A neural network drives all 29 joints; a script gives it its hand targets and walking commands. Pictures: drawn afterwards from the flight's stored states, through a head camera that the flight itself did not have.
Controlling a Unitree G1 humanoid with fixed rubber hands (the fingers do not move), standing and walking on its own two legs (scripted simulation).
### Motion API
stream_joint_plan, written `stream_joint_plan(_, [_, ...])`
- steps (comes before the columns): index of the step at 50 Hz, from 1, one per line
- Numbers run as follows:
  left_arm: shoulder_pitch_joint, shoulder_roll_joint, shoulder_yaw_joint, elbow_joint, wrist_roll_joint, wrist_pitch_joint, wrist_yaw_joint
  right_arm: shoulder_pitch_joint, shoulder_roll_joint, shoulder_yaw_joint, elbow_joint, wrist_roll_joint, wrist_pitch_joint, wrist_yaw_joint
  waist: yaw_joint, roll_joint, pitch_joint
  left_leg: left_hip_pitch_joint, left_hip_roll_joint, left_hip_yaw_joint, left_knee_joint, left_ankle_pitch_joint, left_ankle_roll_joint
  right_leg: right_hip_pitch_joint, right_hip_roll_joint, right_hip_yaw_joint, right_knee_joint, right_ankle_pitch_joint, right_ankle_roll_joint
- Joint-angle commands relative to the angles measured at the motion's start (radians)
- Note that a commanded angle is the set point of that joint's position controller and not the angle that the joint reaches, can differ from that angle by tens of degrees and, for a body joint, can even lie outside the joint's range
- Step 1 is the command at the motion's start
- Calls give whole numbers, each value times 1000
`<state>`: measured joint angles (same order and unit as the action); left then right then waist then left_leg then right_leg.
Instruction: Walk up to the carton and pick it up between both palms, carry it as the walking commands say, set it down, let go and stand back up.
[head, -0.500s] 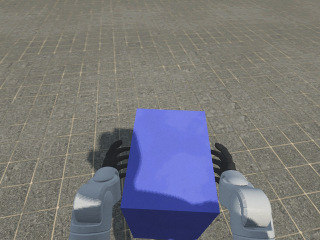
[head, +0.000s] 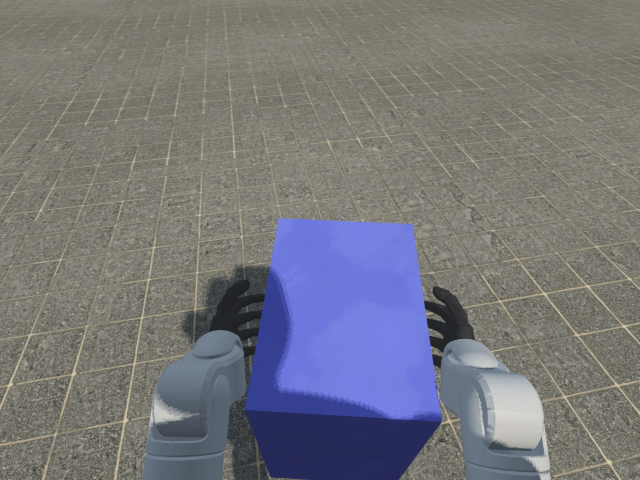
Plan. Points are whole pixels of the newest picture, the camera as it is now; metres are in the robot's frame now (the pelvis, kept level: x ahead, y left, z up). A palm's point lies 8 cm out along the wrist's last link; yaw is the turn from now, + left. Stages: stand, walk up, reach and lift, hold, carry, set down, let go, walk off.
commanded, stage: carry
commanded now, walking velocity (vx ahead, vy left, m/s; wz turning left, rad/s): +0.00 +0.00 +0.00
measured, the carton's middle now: (338, 356) +0.30 +0.00 +0.02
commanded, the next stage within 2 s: none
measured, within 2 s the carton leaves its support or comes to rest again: neither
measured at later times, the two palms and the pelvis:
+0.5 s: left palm (249, 335) +0.28 +0.10 +0.09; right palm (476, 343) +0.28 -0.16 +0.09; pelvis +0.01 -0.02 +0.00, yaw +0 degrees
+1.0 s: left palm (250, 329) +0.29 +0.11 +0.09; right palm (472, 335) +0.29 -0.15 +0.09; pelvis +0.02 -0.02 +0.00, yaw +0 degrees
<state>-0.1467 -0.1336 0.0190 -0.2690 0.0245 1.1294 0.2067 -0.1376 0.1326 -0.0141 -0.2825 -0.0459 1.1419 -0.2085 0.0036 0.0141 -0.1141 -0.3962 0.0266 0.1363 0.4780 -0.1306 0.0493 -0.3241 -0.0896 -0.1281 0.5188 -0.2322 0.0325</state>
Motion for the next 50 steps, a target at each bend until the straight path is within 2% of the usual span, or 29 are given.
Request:
stream_joint_plan(1, [-389,-938,-486,-134,-226,-38,-115,-412,945,503,-157,235,-51,108,-3,-17,-225,133,129,-142,-88,-76,-25,31,-76,84,-104,-45,-14])
stream_joint_plan(27, [-385,-939,-490,-135,-221,-47,-119,-401,945,505,-148,233,-54,116,-6,-15,-235,162,121,-121,-44,61,-35,61,-69,82,-110,44,-33])
stream_joint_plan(50, [-391,-944,-491,-124,-222,-61,-127,-399,951,489,-122,226,-70,124,-4,-6,-242,166,123,-120,-44,97,-32,82,-59,76,-102,60,-40])
